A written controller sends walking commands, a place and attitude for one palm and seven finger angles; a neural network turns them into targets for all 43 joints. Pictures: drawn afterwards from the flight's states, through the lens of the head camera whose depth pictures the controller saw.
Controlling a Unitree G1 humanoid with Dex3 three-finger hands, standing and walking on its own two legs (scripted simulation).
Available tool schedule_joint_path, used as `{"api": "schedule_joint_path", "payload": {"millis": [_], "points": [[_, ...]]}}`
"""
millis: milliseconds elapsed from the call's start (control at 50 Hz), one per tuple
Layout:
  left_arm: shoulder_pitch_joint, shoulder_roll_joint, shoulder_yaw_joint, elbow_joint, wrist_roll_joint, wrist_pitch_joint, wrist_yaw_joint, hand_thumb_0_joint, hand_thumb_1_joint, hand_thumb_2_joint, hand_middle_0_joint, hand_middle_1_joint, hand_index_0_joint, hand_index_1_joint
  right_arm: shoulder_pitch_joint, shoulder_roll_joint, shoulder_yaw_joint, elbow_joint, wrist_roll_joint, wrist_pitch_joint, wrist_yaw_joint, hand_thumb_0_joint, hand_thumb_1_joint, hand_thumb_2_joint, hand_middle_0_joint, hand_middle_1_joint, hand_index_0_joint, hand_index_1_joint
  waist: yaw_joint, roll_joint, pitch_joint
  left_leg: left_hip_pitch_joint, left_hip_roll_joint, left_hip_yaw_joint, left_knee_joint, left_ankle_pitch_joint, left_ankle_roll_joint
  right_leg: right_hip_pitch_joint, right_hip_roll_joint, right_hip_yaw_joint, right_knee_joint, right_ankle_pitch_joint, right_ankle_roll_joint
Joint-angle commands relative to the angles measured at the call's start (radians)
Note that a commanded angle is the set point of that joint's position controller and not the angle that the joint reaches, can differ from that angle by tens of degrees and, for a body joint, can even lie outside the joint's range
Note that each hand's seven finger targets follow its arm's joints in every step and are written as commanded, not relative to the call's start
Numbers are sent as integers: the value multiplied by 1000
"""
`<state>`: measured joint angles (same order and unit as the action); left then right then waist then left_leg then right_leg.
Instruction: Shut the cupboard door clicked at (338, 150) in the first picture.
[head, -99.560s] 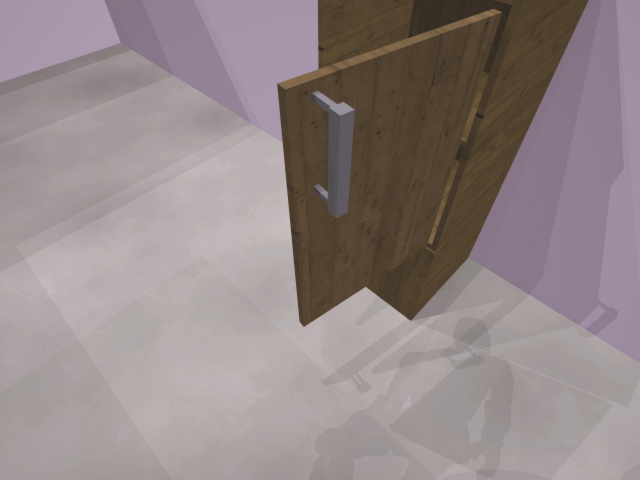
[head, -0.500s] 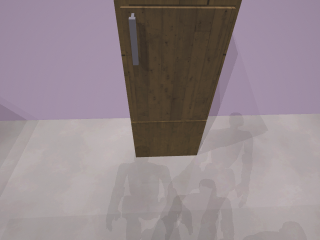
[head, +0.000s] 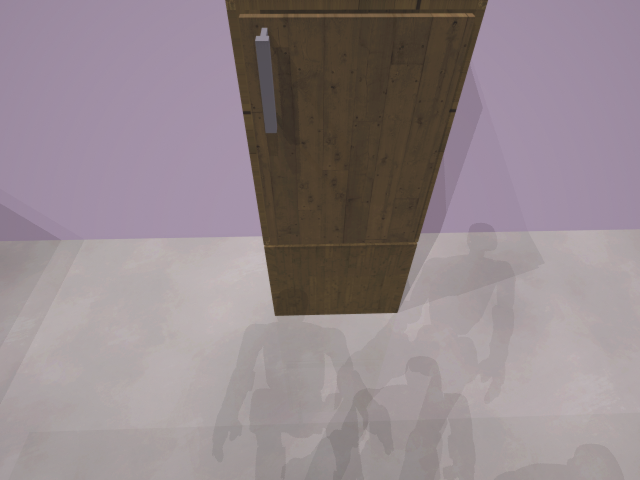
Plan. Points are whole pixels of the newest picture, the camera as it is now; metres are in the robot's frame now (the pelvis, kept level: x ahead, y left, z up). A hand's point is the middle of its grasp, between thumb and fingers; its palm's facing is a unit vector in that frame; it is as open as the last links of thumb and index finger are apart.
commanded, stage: look to check the result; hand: left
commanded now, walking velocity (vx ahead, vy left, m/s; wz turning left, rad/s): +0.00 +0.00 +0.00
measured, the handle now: (267, 82) +0.74 +0.14 +0.14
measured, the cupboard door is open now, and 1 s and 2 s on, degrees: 0 0 0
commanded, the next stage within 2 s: stand and wait in 0.06 s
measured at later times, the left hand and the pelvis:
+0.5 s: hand out of the picture +0.02 +0.19 -0.17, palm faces +0.01 -0.97 -0.24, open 7.4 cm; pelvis +0.01 -0.01 +0.00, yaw +0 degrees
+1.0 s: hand out of the picture +0.02 +0.18 -0.17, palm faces +0.02 -0.97 -0.23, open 7.4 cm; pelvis +0.02 -0.01 +0.00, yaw +0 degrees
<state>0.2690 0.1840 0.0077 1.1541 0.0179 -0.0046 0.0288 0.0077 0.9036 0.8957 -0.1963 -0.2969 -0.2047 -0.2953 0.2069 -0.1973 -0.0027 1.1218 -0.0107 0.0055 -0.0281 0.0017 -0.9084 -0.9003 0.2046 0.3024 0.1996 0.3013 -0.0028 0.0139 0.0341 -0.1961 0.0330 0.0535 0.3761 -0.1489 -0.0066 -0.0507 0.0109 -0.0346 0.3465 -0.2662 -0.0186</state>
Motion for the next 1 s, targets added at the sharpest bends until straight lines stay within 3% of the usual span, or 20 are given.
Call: {"api": "schedule_joint_path", "payload": {"millis": [0, 340, 820, 980], "points": [[49, 135, 24, -26, -4, -15, 3, 0, 900, 900, -200, -300, -200, -300, 24, -129, -23, -30, -2, -10, -9, 0, -900, -900, 200, 300, 200, 300, -7, -15, 36, 87, 81, -92, -42, 110, 31, -136, -115, 96, -92, 154, -22], [26, 157, 29, -34, -6, -18, 3, 0, 900, 900, -200, -300, -200, -300, 15, -146, -21, -30, -2, -13, -11, 0, -900, -900, 200, 300, 200, 300, -5, -11, -4, 106, 87, -86, -32, 168, 29, -85, -122, 87, -91, 241, -22], [52, 147, 28, -29, -6, -17, 6, 0, 900, 900, -200, -300, -200, -300, 25, -136, -17, -27, 2, -9, -15, 0, -900, -900, 200, 300, 200, 300, -2, -32, 26, 112, 85, -80, -28, 177, 28, -87, -118, 81, -98, 277, -17], [57, 137, 27, -29, -7, -18, 9, 0, 900, 900, -200, -300, -200, -300, 35, -129, -18, -25, -1, -11, -17, 0, -900, -900, 200, 300, 200, 300, -5, -21, 2, 117, 83, -76, -20, 199, 28, -61, -121, 80, -89, 324, -17]]}}
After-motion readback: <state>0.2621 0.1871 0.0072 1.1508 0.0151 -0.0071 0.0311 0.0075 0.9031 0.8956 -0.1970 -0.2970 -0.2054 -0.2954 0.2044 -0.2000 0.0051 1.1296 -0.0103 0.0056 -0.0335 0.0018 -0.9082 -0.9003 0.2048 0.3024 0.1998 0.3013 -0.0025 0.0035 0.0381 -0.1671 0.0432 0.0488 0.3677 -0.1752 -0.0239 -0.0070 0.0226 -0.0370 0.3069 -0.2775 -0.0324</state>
